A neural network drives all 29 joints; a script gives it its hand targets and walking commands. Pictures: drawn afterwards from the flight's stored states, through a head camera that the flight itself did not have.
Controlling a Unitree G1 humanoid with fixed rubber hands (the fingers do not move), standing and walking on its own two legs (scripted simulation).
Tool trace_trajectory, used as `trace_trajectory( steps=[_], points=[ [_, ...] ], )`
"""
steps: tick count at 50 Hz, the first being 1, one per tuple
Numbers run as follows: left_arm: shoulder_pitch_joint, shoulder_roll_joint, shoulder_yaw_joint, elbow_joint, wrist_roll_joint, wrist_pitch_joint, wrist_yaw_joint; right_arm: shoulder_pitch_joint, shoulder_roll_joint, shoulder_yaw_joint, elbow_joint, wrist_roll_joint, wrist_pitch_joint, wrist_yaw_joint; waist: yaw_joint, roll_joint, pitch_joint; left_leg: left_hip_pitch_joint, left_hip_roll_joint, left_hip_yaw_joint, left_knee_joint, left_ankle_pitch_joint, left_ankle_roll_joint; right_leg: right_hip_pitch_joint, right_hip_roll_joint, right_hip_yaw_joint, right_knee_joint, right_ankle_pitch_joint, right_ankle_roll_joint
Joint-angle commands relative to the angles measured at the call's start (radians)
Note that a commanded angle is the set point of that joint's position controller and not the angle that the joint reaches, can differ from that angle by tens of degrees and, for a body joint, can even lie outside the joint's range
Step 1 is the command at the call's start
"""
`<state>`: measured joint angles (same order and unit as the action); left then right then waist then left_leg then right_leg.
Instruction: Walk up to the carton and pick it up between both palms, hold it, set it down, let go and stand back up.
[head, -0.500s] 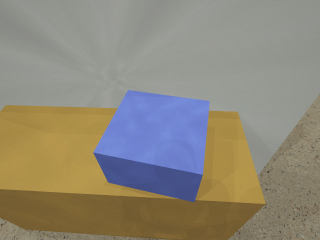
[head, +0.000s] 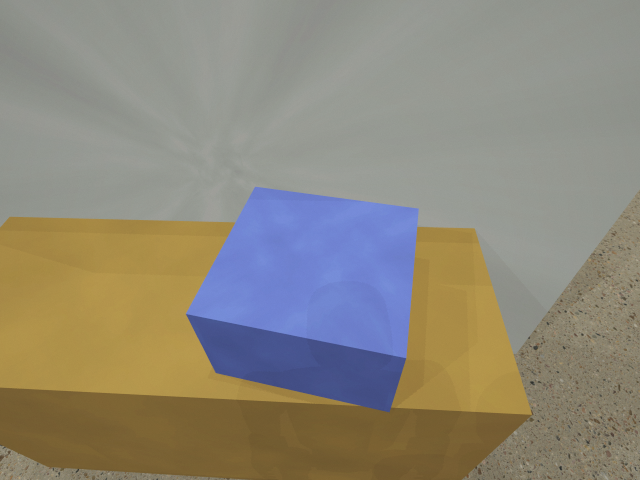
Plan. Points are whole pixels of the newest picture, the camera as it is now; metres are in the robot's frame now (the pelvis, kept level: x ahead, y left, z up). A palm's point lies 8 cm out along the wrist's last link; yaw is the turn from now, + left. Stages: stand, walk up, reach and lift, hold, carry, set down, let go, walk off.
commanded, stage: stand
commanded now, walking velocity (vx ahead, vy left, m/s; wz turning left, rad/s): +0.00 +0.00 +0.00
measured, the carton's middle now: (317, 290) +0.45 +0.03 -0.08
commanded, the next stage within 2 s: walk up in 0.10 s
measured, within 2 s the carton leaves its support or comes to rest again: neither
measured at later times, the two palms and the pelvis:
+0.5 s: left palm out of the picture -0.06 +0.27 -0.14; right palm out of the picture +0.07 -0.21 -0.16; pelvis +0.00 +0.05 -0.01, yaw -2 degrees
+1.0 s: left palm out of the picture +0.15 +0.41 -0.14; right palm out of the picture +0.01 -0.10 -0.15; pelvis -0.02 +0.18 -0.03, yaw -15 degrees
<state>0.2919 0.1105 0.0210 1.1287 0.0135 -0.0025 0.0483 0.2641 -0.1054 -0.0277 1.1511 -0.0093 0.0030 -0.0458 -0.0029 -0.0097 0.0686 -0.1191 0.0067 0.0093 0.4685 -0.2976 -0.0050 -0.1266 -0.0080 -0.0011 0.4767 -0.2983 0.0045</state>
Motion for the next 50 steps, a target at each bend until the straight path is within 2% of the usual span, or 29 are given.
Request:
trace_trajectory(
  steps=[1, 4, 5, 6, 7, 12, 13, 14, 15, 16, 17, 18, 19, 22, 26, 29, 30, 31, 32, 33, 34, 35, 36, 39, 40, 42, 45, 47, 50],
  points=[
    [0.089, 0.062, -0.002, 0.006, -0.002, -0.01, 0.005, 0.088, -0.104, -0.018, 0.002, 0.001, -0.001, 0.0, -0.011, -0.024, 0.053, -0.04, 0.07, -0.047, -0.08, 0.232, 0.03, -0.05, -0.082, 0.058, -0.104, 0.298, -0.026],
    [0.096, 0.061, 0.002, 0.01, -0.004, 0.001, 0.007, 0.087, -0.053, 0.001, 0.016, 0.001, -0.008, -0.001, 0.003, -0.017, 0.049, -0.052, 0.075, -0.05, -0.095, 0.219, 0.024, -0.042, -0.07, 0.041, -0.102, 0.241, -0.023],
    [0.095, 0.056, 0.001, 0.011, -0.003, 0.003, 0.006, 0.079, -0.051, 0.005, 0.014, 0.004, -0.008, 0.001, 0.002, 0.029, 0.068, -0.094, 0.07, -0.058, -0.106, 0.182, 0.024, -0.036, -0.067, 0.046, -0.103, 0.214, -0.025],
    [0.108, 0.06, 0.001, 0.019, -0.002, 0.004, 0.005, 0.072, -0.053, 0.003, 0.012, 0.007, -0.006, -0.001, 0.012, 0.024, 0.064, -0.085, 0.072, -0.053, -0.117, 0.173, 0.027, -0.048, -0.07, 0.044, -0.107, 0.189, -0.025],
    [0.089, 0.068, 0.001, 0.018, 0.001, 0.005, 0.004, 0.076, -0.065, 0.0, 0.013, 0.003, -0.007, -0.002, 0.002, 0.001, 0.061, -0.077, 0.071, -0.054, -0.117, 0.179, 0.025, -0.046, -0.069, 0.041, -0.1, 0.192, -0.024],
    [0.105, 0.066, -0.005, 0.021, -0.004, -0.007, 0.002, 0.112, -0.073, 0.004, 0.023, -0.003, -0.018, -0.006, 0.002, 0.049, 0.001, -0.018, 0.088, -0.062, -0.094, 0.315, 0.036, -0.03, -0.076, 0.05, -0.089, 0.248, -0.021],
    [0.105, 0.064, -0.003, 0.032, 0.002, -0.01, 0.006, 0.106, -0.063, 0.005, 0.024, 0.001, -0.014, -0.006, 0.001, 0.018, 0.014, -0.01, 0.082, -0.055, -0.084, 0.291, 0.034, -0.054, -0.081, 0.043, -0.094, 0.264, -0.025],
    [0.089, 0.073, 0.003, 0.027, -0.003, -0.01, 0.005, 0.092, -0.062, 0.005, 0.02, -0.004, -0.015, -0.006, 0.003, 0.051, 0.024, -0.021, 0.076, -0.06, -0.084, 0.326, 0.036, -0.038, -0.075, 0.055, -0.09, 0.295, -0.028],
    [0.269, 0.17, 0.033, -0.012, 0.055, -0.034, 0.04, -0.089, -0.304, -0.05, -0.103, -0.097, 0.002, 0.013, 0.087, 0.116, 0.03, -0.179, 0.025, 0.05, 0.175, 0.066, 0.011, 0.066, -0.189, 0.214, -0.067, 0.382, -0.113],
    [0.327, 0.223, 0.054, 0.016, 0.058, -0.04, 0.057, -0.131, -0.243, -0.043, -0.133, -0.11, 0.017, 0.018, 0.098, -0.015, 0.041, -0.407, -0.016, 0.073, 0.306, -0.236, -0.025, 0.183, -0.317, 0.397, -0.116, 0.389, -0.178],
    [0.345, 0.226, 0.058, 0.021, 0.06, -0.039, 0.077, -0.119, -0.2, -0.035, -0.143, -0.115, 0.035, 0.016, 0.102, -0.052, 0.06, -0.502, 0.044, 0.008, 0.442, -0.372, -0.043, 0.201, -0.427, 0.5, -0.127, 0.371, -0.241],
    [0.316, 0.232, 0.065, 0.0, 0.057, -0.038, 0.091, -0.11, -0.174, -0.027, -0.163, -0.103, 0.047, 0.018, 0.086, -0.078, 0.076, -0.542, 0.085, -0.023, 0.514, -0.34, -0.047, 0.167, -0.457, 0.534, -0.131, 0.359, -0.27],
    [0.277, 0.227, 0.071, -0.03, 0.057, -0.041, 0.099, -0.126, -0.162, -0.023, -0.191, -0.093, 0.049, 0.023, 0.074, -0.107, 0.101, -0.56, 0.112, -0.054, 0.558, -0.29, -0.05, 0.123, -0.444, 0.534, -0.141, 0.352, -0.271],
    [0.166, 0.174, 0.065, -0.102, 0.06, -0.06, 0.097, -0.162, -0.157, -0.018, -0.261, -0.085, 0.047, 0.035, 0.029, -0.158, 0.097, -0.536, 0.169, -0.125, 0.59, -0.185, -0.071, 0.034, -0.363, 0.444, -0.123, 0.341, -0.212],
    [0.097, 0.227, 0.075, -0.187, 0.069, -0.069, 0.087, -0.145, -0.161, 0.001, -0.303, -0.067, 0.058, 0.053, 0.004, -0.205, 0.047, -0.422, 0.173, -0.095, 0.509, -0.142, -0.064, -0.077, -0.319, 0.356, -0.061, 0.459, -0.193],
    [0.024, 0.276, 0.081, -0.261, 0.072, -0.056, 0.072, -0.108, -0.186, -0.004, -0.316, -0.049, 0.06, 0.066, -0.021, -0.219, -0.025, -0.201, 0.121, -0.015, 0.338, -0.031, -0.027, -0.208, -0.234, 0.239, 0.057, 0.525, -0.126],
    [-0.036, 0.294, 0.076, -0.288, 0.068, -0.046, 0.061, -0.022, -0.203, -0.013, -0.291, -0.037, 0.055, 0.071, -0.065, -0.177, -0.064, -0.023, 0.077, 0.042, 0.204, 0.103, -0.009, -0.31, -0.171, 0.168, 0.132, 0.461, -0.089],
    [-0.064, 0.271, 0.063, -0.314, 0.069, -0.036, 0.05, 0.096, -0.258, -0.038, -0.25, -0.025, 0.049, 0.073, -0.115, -0.051, -0.105, 0.133, 0.025, 0.09, 0.091, 0.226, 0.003, -0.393, -0.081, 0.116, 0.265, 0.313, -0.051],
    [0.006, 0.206, 0.044, -0.325, 0.068, -0.025, 0.038, 0.172, -0.346, -0.07, -0.235, -0.022, 0.044, 0.072, -0.136, 0.181, -0.158, 0.204, 0.099, -0.006, 0.042, 0.355, 0.029, -0.469, 0.04, 0.047, 0.498, -0.001, -0.009],
    [0.065, 0.145, 0.041, -0.36, 0.048, -0.018, 0.037, 0.091, -0.412, -0.074, -0.297, -0.017, 0.041, 0.057, -0.097, 0.349, -0.15, 0.142, 0.354, -0.348, -0.062, 0.397, 0.114, -0.573, 0.143, 0.017, 0.695, -0.483, 0.024],
    [0.158, 0.161, 0.051, -0.351, 0.017, -0.004, 0.048, -0.036, -0.446, -0.079, -0.328, 0.008, 0.055, 0.041, -0.06, 0.345, -0.234, -0.009, 0.458, -0.525, -0.192, 0.111, 0.248, -0.456, 0.053, 0.07, 0.871, -0.549, 0.015],
    [0.14, 0.187, 0.054, -0.358, 0.016, 0.004, 0.048, -0.153, -0.421, -0.072, -0.372, 0.016, 0.067, 0.032, -0.032, 0.293, -0.156, -0.089, 0.443, -0.526, -0.249, -0.06, 0.251, -0.468, 0.033, 0.091, 0.931, -0.477, 0.008],
    [0.089, 0.202, 0.054, -0.365, 0.012, 0.0, 0.042, -0.187, -0.386, -0.061, -0.385, 0.017, 0.072, 0.023, -0.033, 0.241, -0.072, -0.119, 0.404, -0.413, -0.208, -0.02, 0.239, -0.507, 0.018, 0.098, 0.93, -0.399, 0.008],
    [0.147, 0.205, 0.046, -0.35, 0.013, 0.001, 0.004, -0.191, -0.289, -0.029, -0.383, -0.01, 0.053, 0.011, 0.021, 0.186, -0.062, -0.202, 0.352, -0.285, -0.124, -0.065, 0.214, -0.385, -0.024, 0.106, 0.81, -0.297, 0.01],
    [0.141, 0.209, 0.048, -0.359, 0.019, 0.008, -0.003, -0.18, -0.284, -0.029, -0.39, -0.018, 0.04, 0.013, 0.021, 0.186, -0.07, -0.204, 0.381, -0.298, -0.111, -0.041, 0.231, -0.36, -0.02, 0.098, 0.795, -0.295, 0.013],
    [0.056, 0.244, 0.058, -0.395, 0.036, 0.034, -0.008, -0.134, -0.296, -0.034, -0.397, -0.032, 0.007, 0.006, -0.007, 0.145, -0.056, -0.132, 0.465, -0.371, -0.109, 0.013, 0.272, -0.417, -0.031, 0.119, 0.785, -0.297, 0.019],
    [-0.041, 0.261, 0.064, -0.455, 0.053, 0.06, -0.027, -0.045, -0.308, -0.035, -0.395, -0.039, -0.025, -0.022, -0.049, 0.071, -0.048, -0.034, 0.547, -0.418, -0.138, 0.026, 0.303, -0.506, -0.04, 0.155, 0.768, -0.31, 0.027],
    [-0.063, 0.25, 0.063, -0.479, 0.046, 0.061, -0.045, -0.042, -0.32, -0.034, -0.402, -0.041, -0.035, -0.033, -0.049, 0.077, -0.052, -0.028, 0.545, -0.379, -0.157, -0.033, 0.292, -0.496, -0.047, 0.145, 0.702, -0.323, 0.028],
    [-0.033, 0.215, 0.055, -0.483, 0.02, 0.043, -0.07, -0.063, -0.338, -0.03, -0.412, -0.05, -0.031, -0.026, -0.036, 0.149, -0.078, -0.089, 0.475, -0.225, -0.17, -0.191, 0.233, -0.376, -0.041, 0.073, 0.493, -0.349, 0.016]
  ],
)
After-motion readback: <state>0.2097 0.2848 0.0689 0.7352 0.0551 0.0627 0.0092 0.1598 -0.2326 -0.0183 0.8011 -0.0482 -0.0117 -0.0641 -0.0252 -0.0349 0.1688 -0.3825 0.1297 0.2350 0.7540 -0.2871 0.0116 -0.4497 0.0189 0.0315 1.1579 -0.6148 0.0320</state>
